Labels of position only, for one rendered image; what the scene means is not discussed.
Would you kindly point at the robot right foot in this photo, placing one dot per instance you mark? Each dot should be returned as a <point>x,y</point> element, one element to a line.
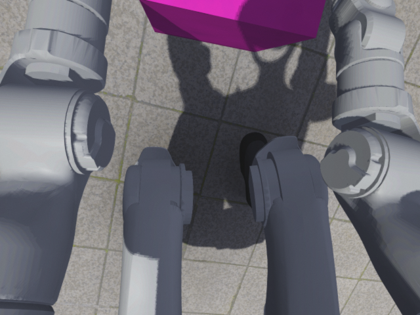
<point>249,146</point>

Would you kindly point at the left robot forearm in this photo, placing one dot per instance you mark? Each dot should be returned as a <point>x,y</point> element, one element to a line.
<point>62,45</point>

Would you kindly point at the right robot upper arm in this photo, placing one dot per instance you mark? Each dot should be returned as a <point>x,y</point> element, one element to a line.
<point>375,176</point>

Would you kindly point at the robot right thigh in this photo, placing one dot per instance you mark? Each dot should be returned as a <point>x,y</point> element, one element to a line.
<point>301,276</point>

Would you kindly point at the right robot forearm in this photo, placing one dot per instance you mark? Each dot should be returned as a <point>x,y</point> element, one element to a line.
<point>370,68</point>

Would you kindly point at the carton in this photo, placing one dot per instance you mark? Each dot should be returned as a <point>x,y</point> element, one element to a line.
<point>251,25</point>

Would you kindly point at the left robot upper arm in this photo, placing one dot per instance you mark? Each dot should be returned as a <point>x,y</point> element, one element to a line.
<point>51,140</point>

